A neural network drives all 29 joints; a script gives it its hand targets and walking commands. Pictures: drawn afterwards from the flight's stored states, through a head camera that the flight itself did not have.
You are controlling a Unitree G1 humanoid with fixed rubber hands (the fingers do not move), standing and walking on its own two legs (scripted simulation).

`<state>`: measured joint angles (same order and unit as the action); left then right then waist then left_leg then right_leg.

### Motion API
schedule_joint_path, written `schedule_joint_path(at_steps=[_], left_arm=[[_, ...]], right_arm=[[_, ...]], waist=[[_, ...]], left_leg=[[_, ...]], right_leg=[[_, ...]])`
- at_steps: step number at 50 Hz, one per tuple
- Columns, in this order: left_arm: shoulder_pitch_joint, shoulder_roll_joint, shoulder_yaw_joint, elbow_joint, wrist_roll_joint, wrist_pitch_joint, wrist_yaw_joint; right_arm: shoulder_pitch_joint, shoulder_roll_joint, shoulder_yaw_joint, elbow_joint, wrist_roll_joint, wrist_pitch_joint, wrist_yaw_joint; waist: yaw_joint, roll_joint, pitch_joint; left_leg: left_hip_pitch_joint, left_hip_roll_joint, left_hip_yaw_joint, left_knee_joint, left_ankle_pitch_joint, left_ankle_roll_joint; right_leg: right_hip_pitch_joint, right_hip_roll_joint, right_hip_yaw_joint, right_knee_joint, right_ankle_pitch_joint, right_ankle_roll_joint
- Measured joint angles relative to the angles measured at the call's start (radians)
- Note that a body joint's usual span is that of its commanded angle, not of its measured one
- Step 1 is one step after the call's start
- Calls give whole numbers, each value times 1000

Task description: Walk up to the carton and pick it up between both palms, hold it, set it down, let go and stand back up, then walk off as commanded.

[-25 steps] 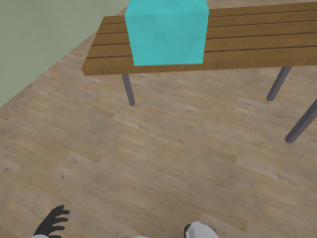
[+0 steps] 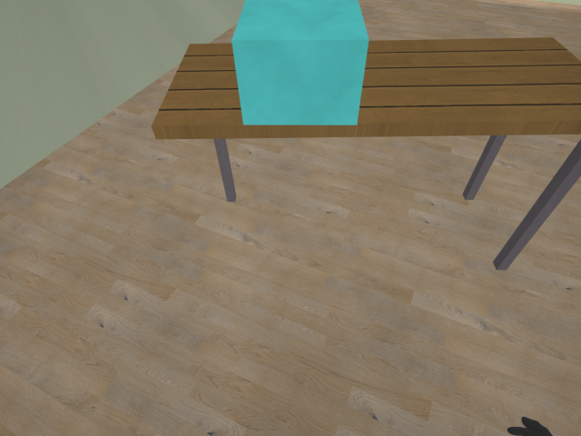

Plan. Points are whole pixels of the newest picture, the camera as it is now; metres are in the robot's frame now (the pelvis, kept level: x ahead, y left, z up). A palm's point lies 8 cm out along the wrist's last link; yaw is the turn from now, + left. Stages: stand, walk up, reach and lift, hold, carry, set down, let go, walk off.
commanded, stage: walk off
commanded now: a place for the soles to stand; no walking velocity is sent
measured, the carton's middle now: (300, 58) +0.98 +0.00 +0.06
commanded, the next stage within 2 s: stand in 0.44 s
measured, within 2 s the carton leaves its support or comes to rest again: neither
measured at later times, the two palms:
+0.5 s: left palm out of the picture +0.12 +0.32 -0.06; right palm out of the picture +0.11 -0.30 -0.08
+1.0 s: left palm out of the picture +0.10 +0.32 -0.07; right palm out of the picture +0.07 -0.30 -0.09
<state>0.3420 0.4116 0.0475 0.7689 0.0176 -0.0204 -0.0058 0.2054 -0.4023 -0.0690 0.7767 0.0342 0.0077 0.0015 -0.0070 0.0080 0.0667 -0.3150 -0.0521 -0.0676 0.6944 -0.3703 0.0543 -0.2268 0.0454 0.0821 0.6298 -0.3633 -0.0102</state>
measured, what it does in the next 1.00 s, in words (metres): stands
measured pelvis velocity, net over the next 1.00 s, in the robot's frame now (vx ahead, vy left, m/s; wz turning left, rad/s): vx -0.03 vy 0.01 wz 0.00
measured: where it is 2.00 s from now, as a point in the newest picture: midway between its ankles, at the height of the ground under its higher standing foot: outside the picture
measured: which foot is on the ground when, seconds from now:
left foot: down 0.00-1.00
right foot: down 0.00-1.00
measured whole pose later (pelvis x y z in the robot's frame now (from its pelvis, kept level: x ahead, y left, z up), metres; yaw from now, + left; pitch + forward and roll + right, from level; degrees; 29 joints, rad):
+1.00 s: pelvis -0.03 +0.01 +0.01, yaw +0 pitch -3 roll -1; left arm 0.18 0.38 0.05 0.77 0.02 -0.03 -0.01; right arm 0.16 -0.40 -0.07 0.91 0.03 -0.03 0.00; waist -0.01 0.03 0.04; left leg -0.29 -0.04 -0.07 0.57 -0.24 0.03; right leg -0.23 0.03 0.08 0.54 -0.27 0.01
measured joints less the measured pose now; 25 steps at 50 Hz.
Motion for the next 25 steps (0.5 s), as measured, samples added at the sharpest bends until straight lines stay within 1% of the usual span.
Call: schedule_joint_path(at_steps=[1, 3, 4, 8, 15, 25], left_arm=[[-9, -4, 0, 0, 0, -8, 0], [-33, -8, 0, 0, 0, -18, 0], [-48, -9, 0, 0, 0, -19, 1], [-103, -4, 0, 0, 0, -20, 6], [-157, -3, 0, 1, 0, -28, 7], [-164, -5, 0, 1, 0, -25, 2]], right_arm=[[2, 0, 0, 0, 0, -3, 0], [6, 0, 0, 1, 0, -8, 0], [7, 0, 0, 2, 0, -12, 0], [1, 0, 0, 2, 0, -22, 0], [-9, 0, 0, 2, 0, -23, 0], [-18, 0, 0, 12, 0, -23, 0]], waist=[[0, 5, 0], [0, 20, -1], [0, 26, -2], [0, 31, -8], [0, 27, -23], [0, 27, -28]], left_leg=[[0, 0, 0, -1, 6, 0], [12, 7, -2, -24, 83, 0], [19, 8, -5, -35, 87, -3], [29, 8, -4, -46, 36, -22], [30, 8, 1, -46, 44, -23], [29, 8, 3, -56, 65, -23]], right_leg=[[0, -4, -1, -4, 0, 0], [0, -6, -7, -8, -1, 2], [0, -7, -9, -8, -2, 4], [0, -8, -6, -8, -3, 6], [0, -8, -2, -8, 3, 7], [0, -9, 0, -20, 25, 9]])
